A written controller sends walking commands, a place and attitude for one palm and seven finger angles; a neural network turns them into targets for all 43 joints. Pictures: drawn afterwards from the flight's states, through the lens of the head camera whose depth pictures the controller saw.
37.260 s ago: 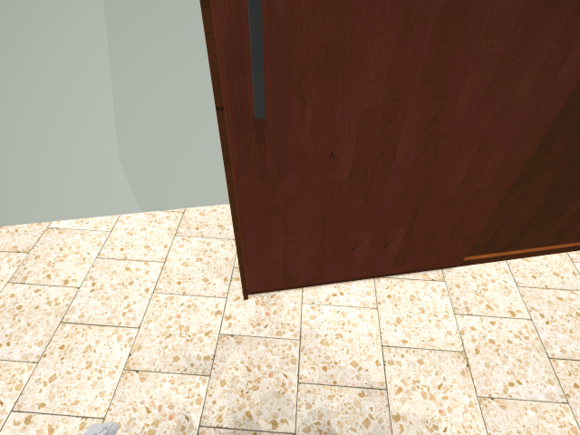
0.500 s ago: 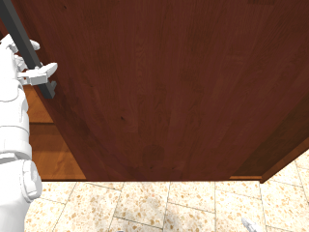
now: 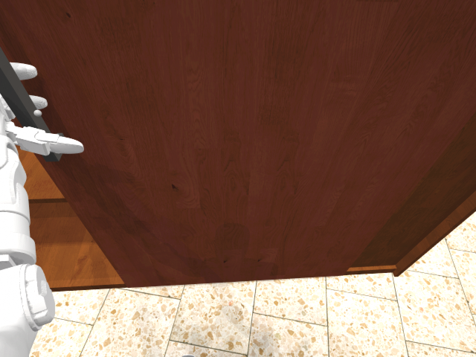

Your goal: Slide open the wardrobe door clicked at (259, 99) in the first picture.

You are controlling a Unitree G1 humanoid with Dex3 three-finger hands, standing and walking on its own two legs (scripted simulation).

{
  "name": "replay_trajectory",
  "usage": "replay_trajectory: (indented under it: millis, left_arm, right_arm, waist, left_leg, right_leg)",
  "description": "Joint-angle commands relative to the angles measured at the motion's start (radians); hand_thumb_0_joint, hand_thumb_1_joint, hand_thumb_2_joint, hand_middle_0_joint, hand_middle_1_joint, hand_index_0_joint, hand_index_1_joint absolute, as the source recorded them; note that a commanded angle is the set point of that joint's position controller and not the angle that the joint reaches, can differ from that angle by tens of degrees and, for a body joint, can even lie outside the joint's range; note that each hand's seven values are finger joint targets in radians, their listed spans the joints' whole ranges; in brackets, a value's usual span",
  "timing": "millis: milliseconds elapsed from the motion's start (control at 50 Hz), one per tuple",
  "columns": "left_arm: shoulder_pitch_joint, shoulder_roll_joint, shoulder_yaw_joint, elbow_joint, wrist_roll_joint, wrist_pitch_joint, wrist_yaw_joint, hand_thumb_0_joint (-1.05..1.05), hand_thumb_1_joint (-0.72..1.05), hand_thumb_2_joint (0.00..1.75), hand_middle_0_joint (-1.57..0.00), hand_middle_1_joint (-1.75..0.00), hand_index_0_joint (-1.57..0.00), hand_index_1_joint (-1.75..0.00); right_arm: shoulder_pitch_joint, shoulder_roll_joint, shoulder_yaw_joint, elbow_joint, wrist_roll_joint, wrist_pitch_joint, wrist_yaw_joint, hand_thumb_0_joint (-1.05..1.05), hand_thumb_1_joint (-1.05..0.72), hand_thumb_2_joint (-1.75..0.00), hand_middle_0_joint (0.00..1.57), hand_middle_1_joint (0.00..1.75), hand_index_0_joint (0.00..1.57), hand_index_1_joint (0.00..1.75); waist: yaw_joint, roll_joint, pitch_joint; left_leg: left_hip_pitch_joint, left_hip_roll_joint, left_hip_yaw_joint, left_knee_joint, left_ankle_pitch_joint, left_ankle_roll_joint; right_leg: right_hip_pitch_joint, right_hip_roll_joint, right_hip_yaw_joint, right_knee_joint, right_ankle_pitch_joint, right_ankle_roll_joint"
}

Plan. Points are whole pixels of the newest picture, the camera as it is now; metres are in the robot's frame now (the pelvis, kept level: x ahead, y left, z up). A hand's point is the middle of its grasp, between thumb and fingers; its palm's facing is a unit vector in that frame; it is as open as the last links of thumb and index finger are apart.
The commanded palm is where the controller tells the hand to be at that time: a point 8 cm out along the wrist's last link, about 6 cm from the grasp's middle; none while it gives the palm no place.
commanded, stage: slip the hand off the handle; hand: left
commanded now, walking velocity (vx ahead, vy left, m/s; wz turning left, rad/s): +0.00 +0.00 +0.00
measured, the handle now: (8, 65) +0.46 +0.35 +0.25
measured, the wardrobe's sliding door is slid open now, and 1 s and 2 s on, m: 0.62 0.62 0.62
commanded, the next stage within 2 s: draw the hand back to the body in 1.52 s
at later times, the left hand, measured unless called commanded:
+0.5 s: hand out of the picture +0.40 +0.42 +0.20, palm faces +0.51 -0.84 -0.20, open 14.6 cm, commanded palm +0.37 +0.45 +0.20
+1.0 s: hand out of the picture +0.31 +0.41 +0.20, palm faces +0.56 -0.81 -0.20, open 14.7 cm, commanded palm +0.27 +0.43 +0.20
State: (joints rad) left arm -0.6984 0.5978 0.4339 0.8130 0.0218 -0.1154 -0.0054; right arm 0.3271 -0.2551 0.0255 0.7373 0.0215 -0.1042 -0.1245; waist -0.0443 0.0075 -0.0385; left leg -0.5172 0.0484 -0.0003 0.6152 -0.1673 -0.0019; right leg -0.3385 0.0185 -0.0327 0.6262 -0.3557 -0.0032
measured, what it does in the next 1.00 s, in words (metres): stands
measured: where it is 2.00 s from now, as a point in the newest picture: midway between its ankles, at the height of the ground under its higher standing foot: outside the picture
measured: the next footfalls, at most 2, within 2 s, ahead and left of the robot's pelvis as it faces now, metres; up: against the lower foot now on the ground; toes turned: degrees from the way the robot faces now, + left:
none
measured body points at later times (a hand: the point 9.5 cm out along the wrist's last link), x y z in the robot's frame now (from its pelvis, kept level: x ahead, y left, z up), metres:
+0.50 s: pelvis +0.03 +0.00 +0.00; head +0.07 +0.02 +0.45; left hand +0.37 +0.46 +0.21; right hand +0.10 -0.29 -0.10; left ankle +0.09 +0.12 -0.72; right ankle -0.02 -0.12 -0.72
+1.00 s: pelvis +0.03 +0.02 +0.00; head +0.03 +0.03 +0.46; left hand +0.28 +0.45 +0.21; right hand +0.20 -0.22 -0.08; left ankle +0.09 +0.12 -0.72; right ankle -0.02 -0.12 -0.72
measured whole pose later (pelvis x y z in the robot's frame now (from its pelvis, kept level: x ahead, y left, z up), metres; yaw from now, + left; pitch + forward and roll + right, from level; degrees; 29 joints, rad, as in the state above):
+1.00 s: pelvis +0.03 +0.02 +0.00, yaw +1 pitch +3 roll -2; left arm -0.19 0.60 0.65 0.28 -0.15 0.06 -0.15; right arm 0.24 -0.22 0.04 0.63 0.05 -0.09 -0.15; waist 0.04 0.02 -0.08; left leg -0.45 0.02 0.01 0.61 -0.22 0.02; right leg -0.24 -0.01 -0.03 0.55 -0.37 0.02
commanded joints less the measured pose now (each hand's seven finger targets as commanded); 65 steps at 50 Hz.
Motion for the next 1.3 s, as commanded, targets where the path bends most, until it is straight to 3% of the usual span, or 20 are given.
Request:
replay_trajectory:
  millis: [0, 180, 260, 360, 460, 500, 540, 580, 640, 680, 720, 820, 900, 940, 960, 980, 1020, 1140, 1180, 1280]
  left_arm:
    - [-0.414, 0.421, 0.128, -0.197, -0.019, -0.029, 0.027, 0.00, -0.55, 0.20, -0.25, -1.15, -0.25, -1.15]
    - [-0.284, 0.544, 0.245, -0.175, -0.035, 0.001, -0.037, 0.00, -0.55, 0.20, -0.25, -1.15, -0.25, -1.15]
    - [-0.337, 0.600, 0.241, -0.181, 0.001, -0.026, -0.090, 0.00, -0.55, 0.20, -0.25, -1.15, -0.25, -1.15]
    - [-0.393, 0.543, 0.167, -0.157, -0.027, -0.088, -0.194, 0.00, -0.55, 0.20, -0.25, -1.15, -0.25, -1.15]
    - [-0.363, 0.571, 0.199, -0.028, -0.085, -0.078, -0.274, 0.00, -0.55, 0.20, -0.25, -1.15, -0.25, -1.15]
    - [-0.386, 0.612, 0.220, -0.023, -0.077, -0.071, -0.283, 0.00, -0.55, 0.20, -0.25, -1.15, -0.25, -1.15]
    - [-0.319, 0.590, 0.209, -0.124, -0.063, -0.080, -0.276, 0.00, -0.55, 0.20, -0.25, -1.15, -0.25, -1.15]
    - [-0.229, 0.577, 0.225, -0.220, -0.062, -0.083, -0.252, 0.00, -0.55, 0.20, -0.25, -1.15, -0.25, -1.15]
    - [-0.047, 0.558, 0.309, -0.441, -0.125, -0.102, -0.214, 0.00, -0.55, 0.20, -0.25, -1.15, -0.25, -1.15]
    - [0.085, 0.506, 0.347, -0.510, -0.177, -0.079, -0.195, 0.00, -0.55, 0.20, -0.25, -1.15, -0.25, -1.15]
    - [0.170, 0.511, 0.394, -0.527, -0.199, -0.034, -0.176, 0.00, -0.55, 0.20, -0.25, -1.15, -0.25, -1.15]
    - [0.234, 0.478, 0.375, -0.766, -0.166, 0.076, -0.130, 0.00, -0.55, 0.20, -0.25, -1.15, -0.25, -1.15]
    - [0.209, 0.352, 0.277, -0.770, -0.184, 0.122, -0.129, 0.00, -0.55, 0.20, -0.25, -1.15, -0.25, -1.15]
    - [0.195, 0.337, 0.263, -0.772, -0.195, 0.120, -0.140, 0.00, -0.55, 0.20, -0.25, -1.15, -0.25, -1.15]
    - [0.206, 0.287, 0.215, -0.746, -0.201, 0.132, -0.151, 0.00, -0.55, 0.20, -0.25, -1.15, -0.25, -1.15]
    - [0.187, 0.284, 0.204, -0.713, -0.204, 0.138, -0.157, 0.00, -0.55, 0.20, -0.25, -1.15, -0.25, -1.15]
    - [0.133, 0.288, 0.183, -0.676, -0.199, 0.137, -0.167, 0.00, -0.55, 0.20, -0.25, -1.15, -0.25, -1.15]
    - [0.076, 0.347, 0.196, -0.765, -0.184, 0.078, -0.163, 0.00, -0.55, 0.20, -0.25, -1.15, -0.25, -1.15]
    - [0.161, 0.352, 0.224, -0.799, -0.192, 0.048, -0.156, 0.00, -0.55, 0.20, -0.25, -1.15, -0.25, -1.15]
    - [0.181, 0.381, 0.277, -0.698, -0.224, 0.052, -0.158, 0.00, -0.55, 0.20, -0.25, -1.15, -0.25, -1.15]
  right_arm:
    - [-0.024, -0.168, -0.057, -0.123, 0.005, -0.029, -0.021, 0.00, -0.90, -0.90, 0.20, 0.30, 0.20, 0.30]
    - [-0.018, -0.168, -0.061, -0.153, 0.012, 0.006, -0.026, 0.00, -0.90, -0.90, 0.20, 0.30, 0.20, 0.30]
    - [0.007, -0.177, -0.065, -0.153, 0.010, 0.019, -0.027, 0.00, -0.90, -0.90, 0.20, 0.30, 0.20, 0.30]
    - [0.037, -0.183, -0.071, -0.123, 0.013, 0.026, -0.037, 0.00, -0.90, -0.90, 0.20, 0.30, 0.20, 0.30]
    - [0.063, -0.198, -0.072, -0.095, 0.021, 0.032, -0.046, 0.00, -0.90, -0.90, 0.20, 0.30, 0.20, 0.30]
    - [0.062, -0.203, -0.073, -0.098, 0.020, 0.036, -0.046, 0.00, -0.90, -0.90, 0.20, 0.30, 0.20, 0.30]
    - [0.064, -0.194, -0.076, -0.126, 0.012, 0.036, -0.034, 0.00, -0.90, -0.90, 0.20, 0.30, 0.20, 0.30]
    - [0.052, -0.193, -0.082, -0.152, 0.007, 0.037, -0.022, 0.00, -0.90, -0.90, 0.20, 0.30, 0.20, 0.30]
    - [0.016, -0.184, -0.085, -0.196, 0.007, 0.031, -0.008, 0.00, -0.90, -0.90, 0.20, 0.30, 0.20, 0.30]
    - [-0.016, -0.173, -0.086, -0.212, 0.013, 0.023, -0.003, 0.00, -0.90, -0.90, 0.20, 0.30, 0.20, 0.30]
    - [-0.037, -0.171, -0.079, -0.217, 0.018, 0.016, -0.007, 0.00, -0.90, -0.90, 0.20, 0.30, 0.20, 0.30]
    - [-0.103, -0.145, -0.067, -0.257, 0.020, -0.011, -0.014, 0.00, -0.90, -0.90, 0.20, 0.30, 0.20, 0.30]
    - [-0.128, -0.135, -0.052, -0.243, 0.025, -0.026, -0.031, 0.00, -0.90, -0.90, 0.20, 0.30, 0.20, 0.30]
    - [-0.134, -0.138, -0.050, -0.230, 0.024, -0.037, -0.042, 0.00, -0.90, -0.90, 0.20, 0.30, 0.20, 0.30]
    - [-0.144, -0.133, -0.043, -0.228, 0.028, -0.041, -0.046, 0.00, -0.90, -0.90, 0.20, 0.30, 0.20, 0.30]
    - [-0.144, -0.138, -0.041, -0.220, 0.031, -0.046, -0.052, 0.00, -0.90, -0.90, 0.20, 0.30, 0.20, 0.30]
    - [-0.151, -0.140, -0.034, -0.201, 0.036, -0.055, -0.063, 0.00, -0.90, -0.90, 0.20, 0.30, 0.20, 0.30]
    - [-0.190, -0.128, -0.020, -0.215, 0.028, -0.087, -0.065, 0.00, -0.90, -0.90, 0.20, 0.30, 0.20, 0.30]
    - [-0.209, -0.118, -0.017, -0.224, 0.027, -0.098, -0.059, 0.00, -0.90, -0.90, 0.20, 0.30, 0.20, 0.30]
    - [-0.210, -0.121, -0.010, -0.201, 0.035, -0.120, -0.064, 0.00, -0.90, -0.90, 0.20, 0.30, 0.20, 0.30]
  waist:
    - [0.014, 0.033, -0.223]
    - [0.046, 0.037, -0.257]
    - [0.018, 0.086, -0.277]
    - [-0.026, 0.153, -0.282]
    - [-0.015, 0.115, -0.272]
    - [-0.006, 0.148, -0.285]
    - [0.025, 0.221, -0.362]
    - [0.043, 0.240, -0.402]
    - [0.082, 0.221, -0.467]
    - [0.095, 0.166, -0.444]
    - [0.111, 0.124, -0.378]
    - [0.115, 0.227, -0.303]
    - [0.064, 0.160, -0.204]
    - [0.058, 0.158, -0.201]
    - [0.054, 0.153, -0.171]
    - [0.045, 0.110, -0.149]
    - [0.037, 0.102, -0.108]
    - [0.063, 0.173, -0.206]
    - [0.084, 0.192, -0.218]
    - [0.081, 0.151, -0.123]
  left_leg:
    - [0.258, -0.029, 0.007, -0.062, -0.062, 0.055]
    - [0.229, -0.037, 0.043, -0.023, 0.083, 0.056]
    - [0.247, -0.036, 0.044, -0.008, 0.113, 0.061]
    - [0.328, -0.031, 0.022, 0.007, 0.128, 0.062]
    - [0.306, -0.037, 0.008, 0.008, 0.130, 0.062]
    - [0.308, -0.037, 0.002, 0.005, 0.134, 0.060]
    - [0.377, -0.038, -0.007, 0.006, 0.208, 0.058]
    - [0.432, -0.030, -0.019, 0.009, 0.262, 0.053]
    - [0.483, -0.020, -0.033, 0.004, 0.363, 0.050]
    - [0.463, -0.020, -0.028, -0.004, 0.362, 0.050]
    - [0.404, -0.021, -0.020, -0.024, 0.327, 0.051]
    - [0.417, -0.014, -0.027, -0.069, 0.277, 0.043]
    - [0.400, -0.012, -0.054, -0.107, 0.106, 0.036]
    - [0.415, -0.015, -0.056, -0.113, 0.066, 0.037]
    - [0.409, -0.019, -0.060, -0.121, 0.021, 0.035]
    - [0.392, -0.019, -0.070, -0.132, -0.042, 0.034]
    - [0.374, -0.021, -0.070, -0.142, -0.118, 0.036]
    - [0.403, -0.040, -0.063, -0.134, -0.117, 0.036]
    - [0.411, -0.042, -0.058, -0.134, -0.103, 0.034]
    - [0.335, -0.044, -0.046, -0.133, -0.164, 0.034]
  right_leg:
    - [-0.103, -0.006, 0.021, -0.154, 0.060, 0.000]
    - [-0.034, -0.012, 0.034, -0.123, 0.253, 0.014]
    - [-0.055, -0.006, 0.036, -0.113, 0.283, 0.012]
    - [-0.137, 0.014, 0.026, -0.127, 0.249, 0.000]
    - [-0.153, 0.016, 0.018, -0.133, 0.244, -0.002]
    - [-0.168, 0.016, 0.012, -0.126, 0.225, -0.006]
    - [-0.153, 0.023, 0.000, -0.108, 0.247, -0.018]
    - [-0.157, 0.030, -0.013, -0.096, 0.250, -0.024]
    - [-0.088, 0.040, -0.024, -0.085, 0.304, -0.026]
    - [-0.056, 0.039, -0.028, -0.089, 0.322, -0.017]
    - [-0.026, 0.033, -0.030, -0.098, 0.324, -0.014]
    - [-0.034, 0.023, -0.034, -0.114, 0.258, -0.016]
    - [-0.094, 0.025, -0.040, -0.136, 0.170, -0.011]
    - [-0.093, 0.023, -0.032, -0.149, 0.158, -0.013]
    - [-0.106, 0.021, -0.032, -0.153, 0.137, -0.012]
    - [-0.120, 0.018, -0.033, -0.158, 0.107, -0.009]
    - [-0.131, 0.010, -0.023, -0.174, 0.075, -0.011]
    - [-0.078, 0.005, -0.011, -0.176, 0.057, -0.018]
    - [-0.054, 0.009, -0.013, -0.175, 0.056, -0.020]
    - [-0.070, 0.004, -0.007, -0.199, 0.000, -0.008]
